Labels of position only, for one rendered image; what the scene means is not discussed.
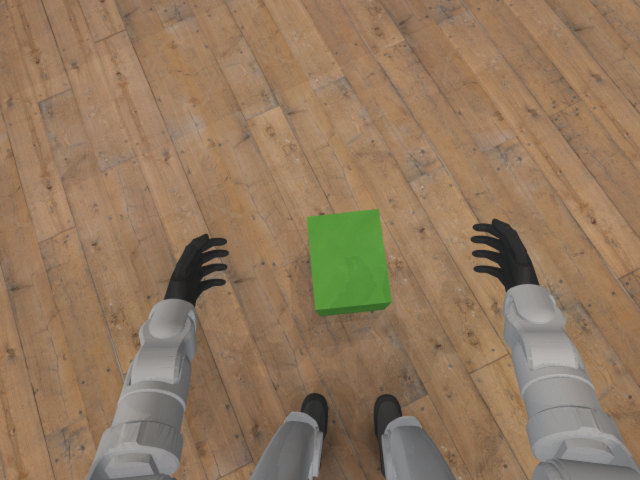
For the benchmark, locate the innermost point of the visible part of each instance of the robot right upper arm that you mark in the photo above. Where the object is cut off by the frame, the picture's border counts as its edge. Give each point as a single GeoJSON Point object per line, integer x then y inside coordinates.
{"type": "Point", "coordinates": [562, 469]}

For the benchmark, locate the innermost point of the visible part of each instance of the robot left hand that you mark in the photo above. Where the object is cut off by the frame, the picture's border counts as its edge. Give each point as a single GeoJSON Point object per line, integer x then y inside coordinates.
{"type": "Point", "coordinates": [185, 282]}

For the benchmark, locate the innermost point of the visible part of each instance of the robot left shin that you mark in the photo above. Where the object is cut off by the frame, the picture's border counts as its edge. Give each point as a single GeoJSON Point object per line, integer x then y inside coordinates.
{"type": "Point", "coordinates": [301, 417]}

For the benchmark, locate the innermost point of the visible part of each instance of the robot right hand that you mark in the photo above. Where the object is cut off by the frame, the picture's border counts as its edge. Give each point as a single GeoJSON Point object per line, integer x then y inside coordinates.
{"type": "Point", "coordinates": [516, 265]}

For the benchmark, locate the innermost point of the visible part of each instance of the robot right forearm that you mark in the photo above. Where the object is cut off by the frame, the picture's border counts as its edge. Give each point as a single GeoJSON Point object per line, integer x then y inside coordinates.
{"type": "Point", "coordinates": [566, 420]}

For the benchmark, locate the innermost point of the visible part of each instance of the robot left forearm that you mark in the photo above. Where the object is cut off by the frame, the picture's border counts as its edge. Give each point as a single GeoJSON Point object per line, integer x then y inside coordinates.
{"type": "Point", "coordinates": [144, 437]}

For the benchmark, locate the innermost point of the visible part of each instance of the carton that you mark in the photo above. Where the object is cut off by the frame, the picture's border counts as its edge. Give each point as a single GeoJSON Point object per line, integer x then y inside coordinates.
{"type": "Point", "coordinates": [348, 263]}

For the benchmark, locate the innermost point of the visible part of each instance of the right robot foot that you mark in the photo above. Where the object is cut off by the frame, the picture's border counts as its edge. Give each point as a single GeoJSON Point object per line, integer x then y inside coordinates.
{"type": "Point", "coordinates": [386, 409]}

